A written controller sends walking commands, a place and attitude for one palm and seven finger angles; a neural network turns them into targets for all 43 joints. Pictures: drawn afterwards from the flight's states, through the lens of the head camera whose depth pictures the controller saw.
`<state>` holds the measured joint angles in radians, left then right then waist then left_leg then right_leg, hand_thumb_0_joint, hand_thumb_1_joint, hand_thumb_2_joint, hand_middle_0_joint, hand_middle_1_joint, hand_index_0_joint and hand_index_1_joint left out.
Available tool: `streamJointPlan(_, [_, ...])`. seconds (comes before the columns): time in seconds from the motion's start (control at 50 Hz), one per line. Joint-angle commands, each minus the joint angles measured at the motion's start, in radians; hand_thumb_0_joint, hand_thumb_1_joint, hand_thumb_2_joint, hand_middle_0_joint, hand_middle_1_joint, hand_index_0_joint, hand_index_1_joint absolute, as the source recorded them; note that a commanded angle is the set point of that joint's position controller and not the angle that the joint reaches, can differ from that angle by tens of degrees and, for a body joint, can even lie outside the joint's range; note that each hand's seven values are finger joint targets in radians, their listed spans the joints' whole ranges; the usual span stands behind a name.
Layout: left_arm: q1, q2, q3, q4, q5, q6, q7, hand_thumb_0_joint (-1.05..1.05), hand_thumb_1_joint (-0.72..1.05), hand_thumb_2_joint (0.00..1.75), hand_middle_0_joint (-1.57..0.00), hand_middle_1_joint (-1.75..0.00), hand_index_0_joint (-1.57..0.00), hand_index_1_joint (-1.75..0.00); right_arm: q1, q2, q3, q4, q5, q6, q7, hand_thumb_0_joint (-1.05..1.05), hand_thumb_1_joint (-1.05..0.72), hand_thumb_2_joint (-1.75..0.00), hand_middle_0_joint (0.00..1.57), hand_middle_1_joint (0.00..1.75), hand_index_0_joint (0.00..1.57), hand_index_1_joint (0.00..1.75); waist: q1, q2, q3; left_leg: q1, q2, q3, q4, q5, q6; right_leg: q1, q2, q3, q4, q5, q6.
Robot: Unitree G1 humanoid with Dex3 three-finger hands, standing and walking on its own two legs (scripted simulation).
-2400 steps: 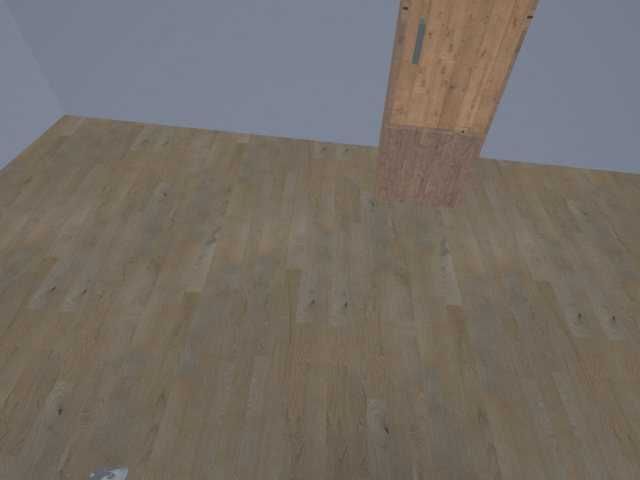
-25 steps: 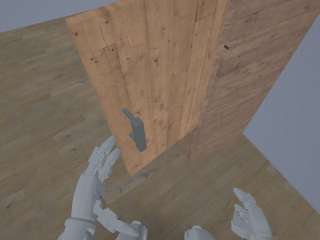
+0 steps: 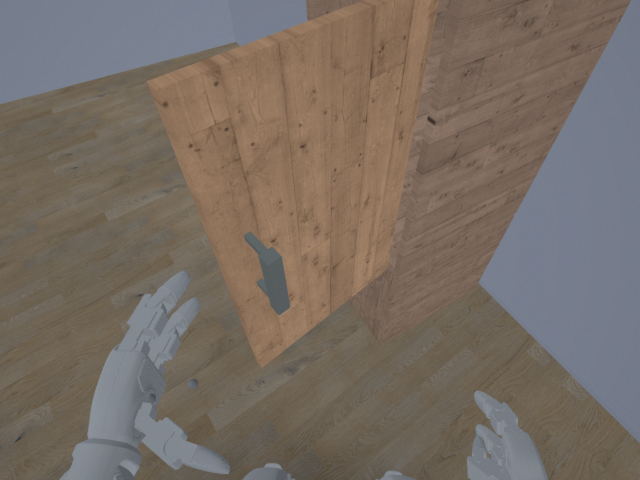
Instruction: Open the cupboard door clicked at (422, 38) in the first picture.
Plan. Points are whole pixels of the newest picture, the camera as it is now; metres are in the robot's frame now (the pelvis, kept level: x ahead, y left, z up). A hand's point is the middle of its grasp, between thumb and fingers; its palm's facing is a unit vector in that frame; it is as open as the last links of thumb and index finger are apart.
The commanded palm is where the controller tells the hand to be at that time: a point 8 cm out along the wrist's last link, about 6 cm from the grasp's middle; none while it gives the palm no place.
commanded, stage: draw the hand back to the body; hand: left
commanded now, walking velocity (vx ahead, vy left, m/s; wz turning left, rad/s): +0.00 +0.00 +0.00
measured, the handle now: (266, 274) +0.37 +0.09 +0.04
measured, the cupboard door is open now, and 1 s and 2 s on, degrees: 100 100 100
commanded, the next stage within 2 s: step back with the hand held close in 1.28 s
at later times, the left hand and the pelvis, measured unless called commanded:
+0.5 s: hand (84, 352) +0.22 +0.23 +0.14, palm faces +0.23 -0.90 -0.36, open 13.9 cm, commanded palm +0.18 +0.27 +0.18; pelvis +0.03 +0.02 +0.05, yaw +0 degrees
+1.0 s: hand out of the picture +0.22 +0.29 +0.23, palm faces +0.45 -0.79 -0.41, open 8.2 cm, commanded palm +0.17 +0.32 +0.24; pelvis +0.03 +0.02 +0.07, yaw -1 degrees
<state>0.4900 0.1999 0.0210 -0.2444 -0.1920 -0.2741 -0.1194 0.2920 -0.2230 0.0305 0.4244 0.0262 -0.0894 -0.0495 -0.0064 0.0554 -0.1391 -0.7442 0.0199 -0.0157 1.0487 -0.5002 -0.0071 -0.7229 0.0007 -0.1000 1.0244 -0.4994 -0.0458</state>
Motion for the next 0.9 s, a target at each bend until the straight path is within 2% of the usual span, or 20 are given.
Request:
streamJointPlan(0.0, [-0.03, 0.09, 0.07, -0.232, -0.032, -0.052, -0.03, 0.0, -0.5, 0.3, -0.15, -0.3, -0.15, -0.3, -0.084, -0.114, -0.042, -0.17, 0.01, -0.08, -0.018, 0.0, -0.9, -0.9, 0.2, 0.3, 0.2, 0.3, 0.001, -0.048, -0.098, 0.091, -0.042, -0.008, -0.167, 0.151, 0.028, 0.163, -0.001, 0.11, -0.262, 0.13, 0.035])
streamJointPlan(0.02, [-0.029, 0.101, 0.087, -0.246, -0.041, -0.051, -0.035, 0.0, -0.5, 0.3, -0.15, -0.3, -0.15, -0.3, -0.075, -0.114, -0.042, -0.165, 0.009, -0.084, -0.018, 0.0, -0.9, -0.9, 0.2, 0.3, 0.2, 0.3, 0.003, -0.056, -0.12, 0.111, -0.042, -0.011, -0.176, 0.172, 0.028, 0.184, 0.001, 0.101, -0.257, 0.17, 0.035])
streamJointPlan(0.08, [0.006, 0.127, 0.122, -0.265, -0.052, -0.038, -0.05, 0.0, -0.5, 0.3, -0.15, -0.3, -0.15, -0.3, -0.08, -0.115, -0.042, -0.159, 0.014, -0.093, -0.02, 0.0, -0.9, -0.9, 0.2, 0.3, 0.2, 0.3, 0.016, -0.028, -0.121, 0.15, -0.04, -0.015, -0.203, 0.226, 0.027, 0.216, 0.009, 0.076, -0.25, 0.249, 0.031])
streamJointPlan(0.1, [0.002, 0.117, 0.117, -0.281, -0.059, -0.031, -0.056, 0.0, -0.47, 0.32, -0.15, -0.3, -0.15, -0.3, -0.08, -0.111, -0.04, -0.16, 0.015, -0.097, -0.021, 0.0, -0.9, -0.9, 0.2, 0.3, 0.2, 0.3, 0.012, -0.025, -0.111, 0.165, -0.039, -0.014, -0.211, 0.238, 0.028, 0.217, 0.011, 0.068, -0.252, 0.273, 0.033])
streamJointPlan(0.12, [0.003, 0.136, 0.145, -0.277, -0.067, -0.026, -0.058, 0.0, -0.43, 0.33, -0.15, -0.3, -0.15, -0.3, -0.078, -0.111, -0.041, -0.151, 0.017, -0.098, -0.022, 0.0, -0.9, -0.9, 0.2, 0.3, 0.2, 0.3, 0.015, -0.031, -0.11, 0.173, -0.038, -0.017, -0.219, 0.244, 0.025, 0.227, 0.012, 0.065, -0.256, 0.283, 0.033])
streamJointPlan(0.18, [0.02, 0.149, 0.167, -0.299, -0.079, -0.002, -0.073, 0.0, -0.32, 0.37, -0.16, -0.3, -0.16, -0.3, -0.087, -0.114, -0.038, -0.148, 0.02, -0.104, -0.025, 0.0, -0.9, -0.9, 0.2, 0.3, 0.2, 0.3, 0.022, -0.017, -0.097, 0.203, -0.036, -0.02, -0.241, 0.278, 0.026, 0.249, 0.018, 0.051, -0.264, 0.316, 0.03])
streamJointPlan(0.2, [0.013, 0.291, 0.182, -0.38, 0.073, 0.048, 0.055, 0.0, -0.29, 0.39, -0.16, -0.3, -0.16, -0.3, -0.093, -0.112, -0.045, -0.142, 0.002, -0.087, -0.052, 0.0, -0.9, -0.9, 0.2, 0.3, 0.2, 0.3, 0.065, 0.005, -0.109, 0.24, -0.018, 0.003, -0.293, 0.304, 0.033, 0.289, -0.018, 0.11, -0.326, 0.328, 0.021])
streamJointPlan(0.22, [0.074, 0.21, 0.158, -0.366, 0.086, 0.089, 0.115, 0.0, -0.26, 0.4, -0.16, -0.3, -0.16, -0.3, -0.08, -0.089, -0.036, -0.138, -0.001, -0.079, -0.06, 0.0, -0.9, -0.9, 0.2, 0.3, 0.2, 0.3, 0.043, 0.004, -0.081, 0.268, -0.02, 0.004, -0.313, 0.31, 0.032, 0.29, -0.021, 0.092, -0.346, 0.324, 0.024])
streamJointPlan(0.24, [0.095, 0.171, 0.119, -0.355, 0.112, 0.118, 0.149, 0.0, -0.22, 0.42, -0.16, -0.3, -0.16, -0.3, -0.08, -0.089, -0.031, -0.126, -0.003, -0.071, -0.06, 0.0, -0.9, -0.9, 0.2, 0.3, 0.2, 0.3, 0.04, 0.016, -0.043, 0.286, -0.015, 0.001, -0.329, 0.323, 0.031, 0.295, -0.019, 0.076, -0.351, 0.32, 0.026])
streamJointPlan(0.26, [0.081, 0.178, 0.119, -0.371, 0.125, 0.138, 0.174, 0.0, -0.18, 0.43, -0.16, -0.3, -0.16, -0.3, -0.084, -0.093, -0.029, -0.122, -0.004, -0.064, -0.062, 0.0, -0.9, -0.9, 0.2, 0.3, 0.2, 0.3, 0.037, 0.018, -0.037, 0.305, -0.012, 0.001, -0.341, 0.33, 0.032, 0.303, -0.017, 0.07, -0.364, 0.322, 0.028])
streamJointPlan(0.28, [0.07, 0.193, 0.132, -0.365, 0.135, 0.151, 0.194, 0.0, -0.15, 0.45, -0.16, -0.3, -0.16, -0.3, -0.096, -0.095, -0.03, -0.113, -0.005, -0.062, -0.065, 0.0, -0.9, -0.9, 0.2, 0.3, 0.2, 0.3, 0.035, -0.036, -0.028, 0.322, -0.009, -0.002, -0.352, 0.336, 0.035, 0.318, -0.013, 0.07, -0.389, 0.329, 0.028])
streamJointPlan(0.32, [0.042, 0.199, 0.134, -0.374, 0.148, 0.163, 0.219, 0.0, -0.08, 0.48, -0.16, -0.3, -0.16, -0.3, -0.107, -0.098, -0.023, -0.103, -0.008, -0.058, -0.07, 0.0, -0.9, -0.9, 0.2, 0.3, 0.2, 0.3, 0.031, -0.039, -0.017, 0.368, -0.006, -0.005, -0.389, 0.338, 0.035, 0.342, -0.013, 0.063, -0.413, 0.324, 0.032])
streamJointPlan(0.36, [0.008, 0.214, 0.153, -0.372, 0.157, 0.167, 0.24, 0.0, -0.01, 0.51, -0.17, -0.3, -0.17, -0.3, -0.119, -0.098, -0.017, -0.089, -0.011, -0.063, -0.074, 0.0, -0.9, -0.9, 0.2, 0.3, 0.2, 0.3, 0.032, -0.016, 0.01, 0.4, -0.006, -0.007, -0.431, 0.313, 0.033, 0.362, -0.013, 0.059, -0.446, 0.293, 0.03])
streamJointPlan(0.44, [-0.003, 0.231, 0.193, -0.378, 0.166, 0.166, 0.262, 0.0, 0.13, 0.57, -0.17, -0.3, -0.17, -0.3, -0.134, -0.097, -0.01, -0.061, -0.017, -0.08, -0.075, 0.0, -0.9, -0.9, 0.2, 0.3, 0.2, 0.3, 0.045, 0.007, 0.001, 0.478, -0.004, -0.008, -0.497, 0.387, 0.03, 0.447, -0.014, 0.052, -0.487, 0.347, 0.028])
streamJointPlan(0.48, [0.006, 0.249, 0.223, -0.366, 0.164, 0.17, 0.264, 0.0, 0.2, 0.6, -0.18, -0.3, -0.18, -0.3, -0.153, -0.1, -0.012, -0.045, -0.019, -0.086, -0.071, 0.0, -0.9, -0.9, 0.2, 0.3, 0.2, 0.3, 0.055, -0.001, 0.008, 0.505, -0.001, -0.005, -0.522, 0.444, 0.029, 0.492, -0.014, 0.051, -0.514, 0.393, 0.028])
streamJointPlan(0.52, [-0.001, 0.243, 0.234, -0.364, 0.159, 0.169, 0.26, 0.0, 0.27, 0.63, -0.18, -0.3, -0.18, -0.3, -0.159, -0.097, -0.011, -0.03, -0.019, -0.087, -0.066, 0.0, -0.9, -0.9, 0.2, 0.3, 0.2, 0.3, 0.052, -0.022, 0.033, 0.529, 0.003, -0.002, -0.547, 0.483, 0.026, 0.515, -0.012, 0.05, -0.535, 0.424, 0.032])
streamJointPlan(0.64, [-0.019, 0.264, 0.298, -0.377, 0.154, 0.159, 0.254, 0.0, 0.48, 0.72, -0.19, -0.3, -0.19, -0.3, -0.181, -0.1, -0.018, 0.002, -0.024, -0.09, -0.046, 0.0, -0.9, -0.9, 0.2, 0.3, 0.2, 0.3, 0.064, 0.021, 0.048, 0.601, 0.014, 0.002, -0.611, 0.595, 0.014, 0.59, -0.009, 0.049, -0.591, 0.479, 0.03])
streamJointPlan(0.74, [-0.052, 0.305, 0.375, -0.378, 0.146, 0.148, 0.254, 0.0, 0.65, 0.8, -0.19, -0.3, -0.19, -0.3, -0.194, -0.102, -0.028, 0.02, -0.028, -0.084, -0.04, 0.0, -0.9, -0.9, 0.2, 0.3, 0.2, 0.3, 0.07, -0.009, 0.052, 0.625, 0.012, 0.011, -0.646, 0.589, 0.016, 0.634, -0.005, 0.055, -0.63, 0.501, 0.03])
streamJointPlan(0.82, [-0.092, 0.326, 0.419, -0.386, 0.142, 0.138, 0.255, 0.0, 0.8, 0.86, -0.2, -0.3, -0.2, -0.3, -0.202, -0.104, -0.031, 0.035, -0.029, -0.08, -0.035, 0.0, -0.9, -0.9, 0.2, 0.3, 0.2, 0.3, 0.074, 0.048, 0.059, 0.643, 0.009, 0.017, -0.665, 0.592, 0.012, 0.656, -0.006, 0.059, -0.651, 0.507, 0.027])
streamJointPlan(0.88, [-0.11, 0.355, 0.461, -0.375, 0.138, 0.131, 0.257, 0.0, 0.9, 0.9, -0.2, -0.3, -0.2, -0.3, -0.214, -0.108, -0.036, 0.046, -0.027, -0.08, -0.032, 0.0, -0.9, -0.9, 0.2, 0.3, 0.2, 0.3, 0.079, 0.034, 0.07, 0.651, 0.012, 0.014, -0.673, 0.59, 0.011, 0.659, -0.001, 0.061, -0.666, 0.503, 0.025])
